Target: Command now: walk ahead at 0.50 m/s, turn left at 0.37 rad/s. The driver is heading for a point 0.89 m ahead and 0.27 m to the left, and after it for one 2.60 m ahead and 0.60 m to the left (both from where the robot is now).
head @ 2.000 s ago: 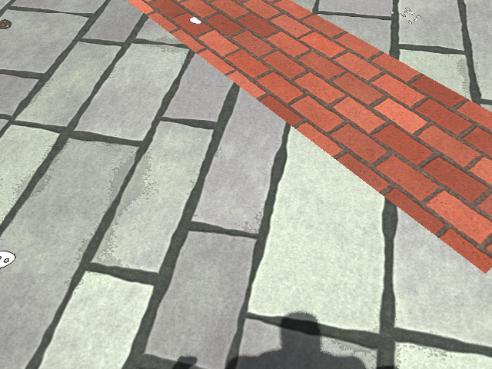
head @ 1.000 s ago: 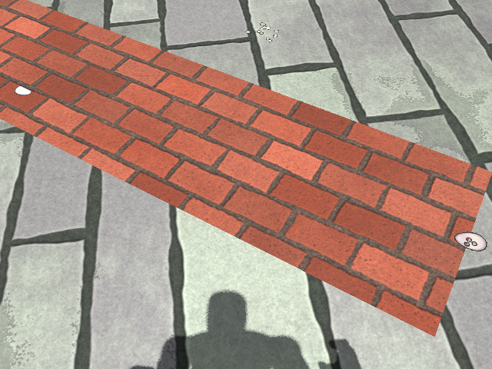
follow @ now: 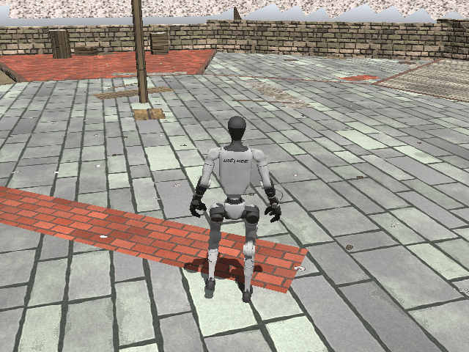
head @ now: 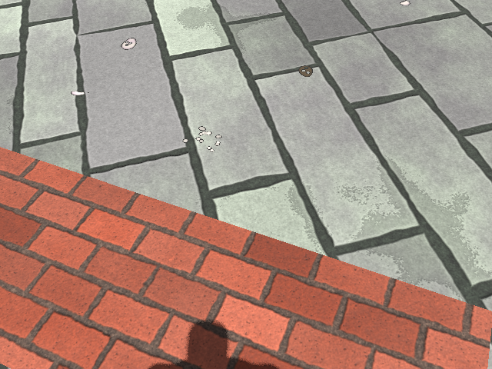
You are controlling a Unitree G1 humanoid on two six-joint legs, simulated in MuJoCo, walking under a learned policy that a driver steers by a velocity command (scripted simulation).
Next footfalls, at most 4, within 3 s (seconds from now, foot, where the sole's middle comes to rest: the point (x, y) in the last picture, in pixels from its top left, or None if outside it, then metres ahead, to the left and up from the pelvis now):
0.34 left None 0.33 0.16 -0.78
0.80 right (254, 311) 0.66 0.05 -0.78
1.30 left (135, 284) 0.75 0.41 -0.78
1.78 right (203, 240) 0.90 0.21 -0.78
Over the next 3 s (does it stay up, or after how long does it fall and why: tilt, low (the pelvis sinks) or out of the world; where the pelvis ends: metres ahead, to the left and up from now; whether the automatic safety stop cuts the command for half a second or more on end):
stays up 0.80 0.28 0.00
